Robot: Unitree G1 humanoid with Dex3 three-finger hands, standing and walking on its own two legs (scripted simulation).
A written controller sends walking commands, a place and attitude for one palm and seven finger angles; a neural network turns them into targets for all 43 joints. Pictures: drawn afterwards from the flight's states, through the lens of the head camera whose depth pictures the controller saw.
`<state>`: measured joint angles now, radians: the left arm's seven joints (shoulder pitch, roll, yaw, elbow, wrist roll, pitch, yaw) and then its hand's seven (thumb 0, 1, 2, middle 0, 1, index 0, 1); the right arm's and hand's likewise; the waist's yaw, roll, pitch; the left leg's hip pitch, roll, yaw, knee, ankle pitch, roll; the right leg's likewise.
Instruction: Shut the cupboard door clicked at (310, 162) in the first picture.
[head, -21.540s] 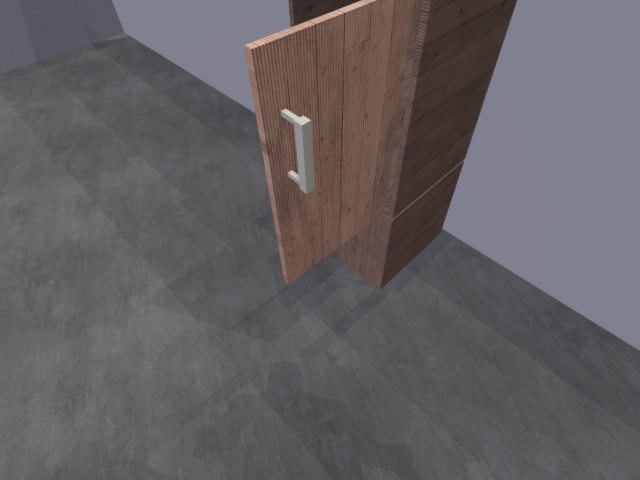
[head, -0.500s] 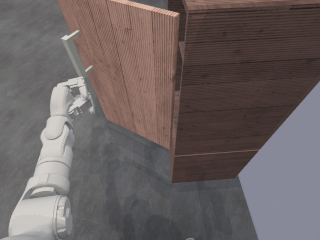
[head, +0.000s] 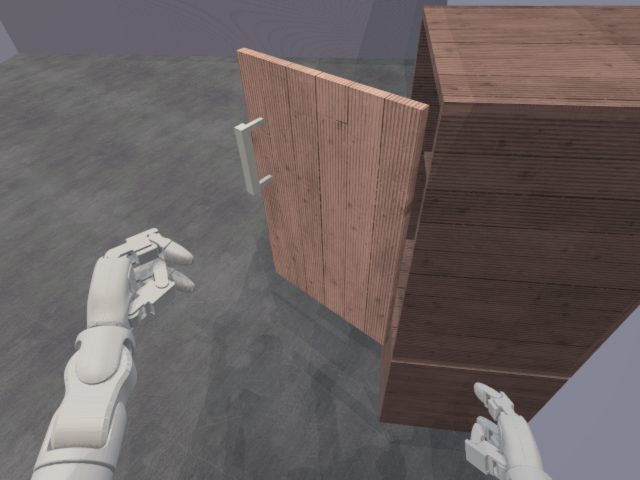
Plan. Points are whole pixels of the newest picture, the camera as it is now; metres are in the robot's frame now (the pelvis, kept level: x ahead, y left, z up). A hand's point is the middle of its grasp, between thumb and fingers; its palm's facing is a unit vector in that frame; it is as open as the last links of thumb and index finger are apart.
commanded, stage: draw the hand back to the body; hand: left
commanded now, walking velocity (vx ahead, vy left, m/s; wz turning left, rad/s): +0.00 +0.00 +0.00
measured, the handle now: (256, 156) +0.67 +0.20 +0.06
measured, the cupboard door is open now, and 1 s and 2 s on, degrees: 57 57 57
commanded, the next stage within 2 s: step back with the hand held close in 0.78 s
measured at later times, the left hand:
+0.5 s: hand (50, 351) +0.18 +0.27 +0.16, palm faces +0.47 -0.77 -0.43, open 6.8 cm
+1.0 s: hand (55, 342) +0.19 +0.27 +0.16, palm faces +0.46 -0.78 -0.43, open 7.4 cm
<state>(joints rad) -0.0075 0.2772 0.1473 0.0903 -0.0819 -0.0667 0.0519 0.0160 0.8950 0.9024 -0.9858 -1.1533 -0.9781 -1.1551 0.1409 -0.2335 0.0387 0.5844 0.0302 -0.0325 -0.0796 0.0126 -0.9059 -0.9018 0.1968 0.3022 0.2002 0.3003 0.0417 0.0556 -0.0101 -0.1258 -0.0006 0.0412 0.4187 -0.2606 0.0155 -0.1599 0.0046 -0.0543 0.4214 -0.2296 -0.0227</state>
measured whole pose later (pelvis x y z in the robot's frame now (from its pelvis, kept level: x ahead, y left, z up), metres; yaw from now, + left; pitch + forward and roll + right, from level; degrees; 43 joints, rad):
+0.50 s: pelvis +0.01 +0.00 +0.00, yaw +0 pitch -4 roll +0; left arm 0.49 0.34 0.35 -0.35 -0.07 -0.09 0.10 0.01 0.89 0.90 -0.32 -0.43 -0.32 -0.43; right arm 0.23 -0.24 0.00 0.65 0.00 -0.08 -0.07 0.02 -0.90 -0.90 0.20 0.30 0.20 0.30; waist 0.07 0.10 0.00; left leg -0.06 0.00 0.04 0.39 -0.26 0.02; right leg -0.09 0.00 -0.05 0.39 -0.23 -0.02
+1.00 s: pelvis +0.00 +0.00 +0.00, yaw -1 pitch -2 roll -1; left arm 0.47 0.34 0.37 -0.33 -0.06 -0.13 0.10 0.01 0.89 0.90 -0.21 -0.31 -0.21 -0.31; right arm 0.21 -0.23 0.01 0.63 0.00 -0.07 -0.07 0.02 -0.90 -0.90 0.20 0.30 0.20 0.30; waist 0.04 0.10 -0.02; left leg -0.13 0.02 0.05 0.44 -0.27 0.02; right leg -0.14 0.02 -0.05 0.38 -0.21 -0.02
